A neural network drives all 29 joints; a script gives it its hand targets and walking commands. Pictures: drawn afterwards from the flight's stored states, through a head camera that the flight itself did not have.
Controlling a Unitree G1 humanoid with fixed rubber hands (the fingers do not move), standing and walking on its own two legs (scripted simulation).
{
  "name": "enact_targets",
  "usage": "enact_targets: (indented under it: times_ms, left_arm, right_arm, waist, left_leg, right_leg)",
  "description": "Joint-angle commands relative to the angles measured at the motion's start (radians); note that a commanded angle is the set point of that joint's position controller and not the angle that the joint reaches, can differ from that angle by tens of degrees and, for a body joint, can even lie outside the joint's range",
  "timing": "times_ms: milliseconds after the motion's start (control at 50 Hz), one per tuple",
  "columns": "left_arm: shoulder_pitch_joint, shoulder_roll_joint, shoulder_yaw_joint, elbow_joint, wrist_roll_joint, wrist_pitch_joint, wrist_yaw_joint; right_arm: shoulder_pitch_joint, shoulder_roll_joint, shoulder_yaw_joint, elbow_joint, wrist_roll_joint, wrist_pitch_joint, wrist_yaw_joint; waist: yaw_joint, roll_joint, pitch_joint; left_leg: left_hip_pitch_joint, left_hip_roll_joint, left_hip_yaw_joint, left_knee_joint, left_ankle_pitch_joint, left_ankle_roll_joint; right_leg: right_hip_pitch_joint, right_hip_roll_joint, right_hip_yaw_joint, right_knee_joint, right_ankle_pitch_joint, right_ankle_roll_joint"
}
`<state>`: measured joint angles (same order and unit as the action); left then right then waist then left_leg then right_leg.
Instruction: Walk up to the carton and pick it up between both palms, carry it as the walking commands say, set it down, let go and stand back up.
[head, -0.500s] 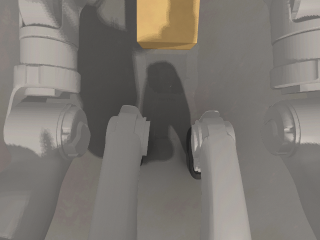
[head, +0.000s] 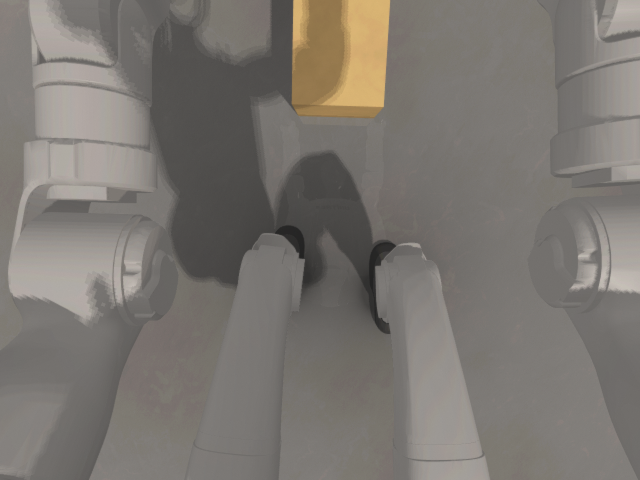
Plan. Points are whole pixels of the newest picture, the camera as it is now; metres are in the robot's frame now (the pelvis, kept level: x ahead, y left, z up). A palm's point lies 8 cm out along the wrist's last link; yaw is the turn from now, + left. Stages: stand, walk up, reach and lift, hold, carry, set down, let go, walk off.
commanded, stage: set down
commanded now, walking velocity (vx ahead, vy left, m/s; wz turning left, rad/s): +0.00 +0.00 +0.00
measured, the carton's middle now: (339, 51) +0.61 +0.02 -0.52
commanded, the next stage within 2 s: let go in 0.12 s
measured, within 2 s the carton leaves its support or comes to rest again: neither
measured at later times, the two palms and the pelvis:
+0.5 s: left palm (65, 51) +0.47 +0.20 -0.03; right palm out of the picture +0.48 -0.18 -0.04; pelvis +0.03 +0.00 +0.08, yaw -1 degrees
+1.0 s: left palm out of the picture +0.30 +0.23 +0.08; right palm out of the picture +0.32 -0.22 +0.08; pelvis +0.09 +0.00 +0.15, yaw +0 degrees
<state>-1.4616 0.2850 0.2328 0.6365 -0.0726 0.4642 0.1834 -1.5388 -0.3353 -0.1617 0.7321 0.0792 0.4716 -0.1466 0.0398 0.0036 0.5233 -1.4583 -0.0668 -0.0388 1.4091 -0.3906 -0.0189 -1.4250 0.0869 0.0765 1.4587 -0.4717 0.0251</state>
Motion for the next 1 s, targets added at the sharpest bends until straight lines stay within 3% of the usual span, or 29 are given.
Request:
enact_targets:
  times_ms: [0,40,100,160,180,200,220,260,300,320,340,360,380,440,520,540,580,600,660,720,740,760,780,800,820,840,940,960,980]
  left_arm:
    - [-0.303,0.135,0.010,-0.039,-0.046,-0.004,-0.007]
    - [-0.286,0.064,0.011,-0.029,-0.033,-0.018,-0.027]
    - [-0.256,0.075,0.063,-0.023,0.016,-0.068,-0.035]
    - [-0.149,0.072,0.067,0.043,0.044,-0.090,-0.039]
    - [-0.038,0.079,0.059,-0.013,0.059,-0.095,-0.048]
    - [0.073,0.053,0.013,-0.003,0.057,-0.092,-0.052]
    - [0.060,0.097,0.005,-0.113,0.066,-0.101,-0.064]
    - [0.158,0.120,-0.035,-0.212,0.064,-0.108,-0.083]
    - [0.270,0.127,-0.080,-0.344,0.031,-0.102,-0.097]
    - [0.336,0.117,-0.109,-0.385,0.019,-0.094,-0.103]
    - [0.310,0.128,-0.105,-0.382,0.035,-0.086,-0.121]
    - [0.428,0.097,-0.118,-0.329,0.039,-0.078,-0.128]
    - [0.468,0.097,-0.101,-0.423,0.061,-0.087,-0.131]
    - [0.539,0.096,-0.090,-0.496,0.032,-0.104,-0.154]
    - [0.803,0.042,-0.091,-0.386,0.054,-0.123,-0.188]
    - [0.930,0.047,-0.093,-0.420,0.080,-0.140,-0.184]
    - [0.927,0.037,-0.113,-0.492,0.054,-0.175,-0.181]
    - [1.026,-0.015,-0.135,-0.368,0.093,-0.176,-0.197]
    - [1.067,-0.035,-0.122,-0.290,0.099,-0.215,-0.201]
    - [1.126,-0.016,-0.143,-0.333,0.110,-0.256,-0.211]
    - [1.212,-0.052,-0.167,-0.332,0.093,-0.270,-0.215]
    - [1.235,-0.027,-0.160,-0.257,0.098,-0.267,-0.219]
    - [1.354,-0.029,-0.152,-0.267,0.128,-0.276,-0.221]
    - [1.343,-0.050,-0.166,-0.256,0.109,-0.283,-0.220]
    - [1.412,-0.034,-0.156,-0.309,0.144,-0.294,-0.218]
    - [1.395,-0.016,-0.163,-0.314,0.136,-0.318,-0.218]
    - [1.531,-0.035,-0.196,-0.285,0.081,-0.342,-0.243]
    - [1.542,-0.031,-0.213,-0.276,0.070,-0.347,-0.246]
    - [1.637,0.000,-0.186,-0.319,0.118,-0.358,-0.239]
  right_arm:
    - [-0.352,-0.198,-0.039,-0.042,-0.037,-0.022,0.028]
    - [-0.242,-0.150,-0.036,0.076,-0.056,-0.029,0.051]
    - [-0.247,-0.157,-0.075,0.039,-0.099,-0.076,0.057]
    - [-0.294,-0.154,-0.043,-0.059,-0.088,-0.112,0.057]
    - [-0.120,-0.109,-0.029,-0.080,-0.116,-0.106,0.049]
    - [-0.038,-0.122,-0.036,-0.096,-0.093,-0.105,0.047]
    - [0.041,-0.083,-0.015,-0.110,-0.098,-0.095,0.031]
    - [0.181,-0.056,0.008,-0.190,-0.074,-0.085,0.014]
    - [0.311,-0.033,0.017,-0.379,-0.087,-0.081,0.001]
    - [0.348,-0.033,0.007,-0.441,-0.097,-0.082,-0.009]
    - [0.351,0.010,0.052,-0.431,-0.043,-0.071,-0.011]
    - [0.480,0.039,0.051,-0.389,-0.066,-0.064,-0.008]
    - [0.567,0.050,0.059,-0.408,-0.066,-0.065,0.003]
    - [0.535,0.031,0.071,-0.628,-0.033,-0.091,0.024]
    - [0.803,0.034,0.019,-0.493,-0.098,-0.114,0.039]
    - [0.926,0.052,0.017,-0.542,-0.103,-0.133,0.043]
    - [0.900,0.028,0.029,-0.669,-0.100,-0.176,0.051]
    - [1.077,0.104,0.051,-0.437,-0.115,-0.176,0.056]
    - [1.086,0.100,0.054,-0.370,-0.138,-0.213,0.093]
    - [1.166,0.106,0.053,-0.362,-0.115,-0.253,0.121]
    - [1.250,0.119,0.057,-0.376,-0.120,-0.268,0.123]
    - [1.254,0.134,0.073,-0.342,-0.113,-0.275,0.130]
    - [1.421,0.148,0.062,-0.242,-0.130,-0.281,0.136]
    - [1.418,0.157,0.068,-0.230,-0.135,-0.291,0.147]
    - [1.484,0.140,0.034,-0.293,-0.142,-0.308,0.153]
    - [1.453,0.139,0.052,-0.319,-0.132,-0.332,0.153]
    - [1.574,0.104,0.075,-0.365,-0.120,-0.361,0.166]
    - [1.552,0.093,0.080,-0.371,-0.118,-0.364,0.171]
    - [1.651,0.085,0.072,-0.395,-0.128,-0.371,0.174]
  waist:
    - [0.005,-0.057,-1.967]
    - [0.011,-0.021,-1.845]
    - [0.014,-0.042,-1.859]
    - [0.076,-0.085,-1.949]
    - [0.047,-0.134,-2.123]
    - [0.044,-0.074,-2.139]
    - [0.041,-0.102,-2.199]
    - [0.034,-0.048,-2.265]
    - [-0.015,-0.058,-2.344]
    - [-0.016,-0.038,-2.326]
    - [0.005,-0.021,-2.153]
    - [0.002,-0.026,-2.082]
    - [-0.001,-0.020,-1.979]
    - [0.020,-0.025,-2.058]
    - [-0.021,-0.023,-1.759]
    - [-0.005,-0.015,-1.795]
    - [-0.017,-0.028,-1.767]
    - [-0.017,0.019,-1.555]
    - [-0.010,-0.016,-1.228]
    - [-0.009,0.039,-1.072]
    - [-0.055,0.028,-1.091]
    - [-0.029,0.004,-0.987]
    - [-0.043,0.047,-0.949]
    - [-0.045,0.034,-0.917]
    - [-0.053,0.065,-0.945]
    - [-0.025,0.075,-0.912]
    - [-0.066,0.014,-0.763]
    - [-0.057,0.004,-0.718]
    - [-0.047,0.034,-0.775]
  left_leg:
    - [0.823,-0.014,0.062,-0.293,0.314,-0.020]
    - [0.802,-0.008,0.054,-0.313,0.323,-0.039]
    - [0.826,-0.009,0.066,-0.331,0.363,-0.041]
    - [0.824,-0.021,0.069,-0.342,0.406,-0.022]
    - [0.936,-0.032,0.064,-0.334,0.495,-0.012]
    - [0.999,-0.031,0.073,-0.352,0.528,-0.009]
    - [1.003,-0.041,0.069,-0.334,0.583,-0.002]
    - [1.045,-0.055,0.081,-0.348,0.651,0.005]
    - [1.140,-0.062,0.069,-0.360,0.722,0.012]
    - [1.149,-0.055,0.065,-0.369,0.728,0.002]
    - [1.089,-0.060,0.075,-0.401,0.655,0.011]
    - [1.085,-0.052,0.071,-0.410,0.657,0.015]
    - [1.126,-0.042,0.059,-0.451,0.641,0.009]
    - [1.169,-0.035,0.048,-0.463,0.640,0.011]
    - [1.138,-0.017,0.039,-0.532,0.473,-0.008]
    - [1.220,-0.018,0.029,-0.545,0.508,-0.007]
    - [1.240,-0.017,0.015,-0.547,0.517,-0.014]
    - [1.200,-0.012,0.013,-0.590,0.438,-0.013]
    - [1.103,0.008,0.008,-0.658,0.261,-0.007]
    - [1.086,0.023,0.001,-0.726,0.152,-0.016]
    - [1.127,0.023,0.008,-0.746,0.151,-0.010]
    - [1.095,0.034,0.005,-0.776,0.091,-0.005]
    - [1.140,0.027,0.016,-0.807,0.092,-0.015]
    - [1.129,0.027,0.017,-0.822,0.067,-0.007]
    - [1.184,0.021,0.016,-0.836,0.149,-0.015]
    - [1.181,0.023,0.008,-0.847,0.163,-0.009]
    - [1.262,0.016,0.009,-0.898,0.227,0.000]
    - [1.274,0.012,0.022,-0.921,0.206,0.007]
    - [1.322,0.006,0.015,-0.934,0.312,-0.007]
  right_leg:
    - [0.665,0.030,-0.092,-0.357,0.299,-0.021]
    - [0.615,0.022,-0.087,-0.384,0.285,-0.027]
    - [0.682,0.025,-0.090,-0.411,0.337,-0.026]
    - [0.757,0.023,-0.073,-0.413,0.380,-0.018]
    - [0.867,0.038,-0.084,-0.407,0.481,-0.006]
    - [0.921,0.035,-0.071,-0.428,0.509,-0.014]
    - [0.971,0.033,-0.060,-0.415,0.590,-0.002]
    - [1.089,0.033,-0.038,-0.423,0.704,0.006]
    - [1.131,0.048,-0.065,-0.415,0.751,0.016]
    - [1.133,0.042,-0.072,-0.418,0.754,0.024]
    - [1.091,0.036,-0.066,-0.460,0.658,0.034]
    - [1.068,0.033,-0.062,-0.475,0.646,0.030]
    - [1.058,0.029,-0.056,-0.518,0.627,0.025]
    - [1.099,0.029,-0.062,-0.534,0.626,0.019]
    - [1.046,0.019,-0.071,-0.625,0.444,0.016]
    - [1.089,0.017,-0.069,-0.630,0.474,0.015]
    - [1.070,0.020,-0.082,-0.625,0.462,0.014]
    - [1.017,0.004,-0.075,-0.668,0.391,0.010]
    - [0.902,-0.011,-0.085,-0.730,0.204,0.003]
    - [0.855,-0.022,-0.085,-0.772,0.108,-0.015]
    - [0.940,-0.021,-0.098,-0.802,0.124,-0.017]
    - [0.880,-0.022,-0.099,-0.817,0.060,-0.011]
    - [0.932,-0.027,-0.100,-0.852,0.055,-0.016]
    - [0.949,-0.027,-0.095,-0.877,0.043,-0.016]
    - [0.982,-0.024,-0.099,-0.889,0.127,-0.023]
    - [1.026,-0.025,-0.093,-0.892,0.143,-0.021]
    - [1.075,-0.035,-0.090,-0.956,0.212,-0.020]
    - [1.084,-0.028,-0.091,-0.971,0.183,-0.020]
    - [1.185,-0.022,-0.094,-0.969,0.293,-0.017]
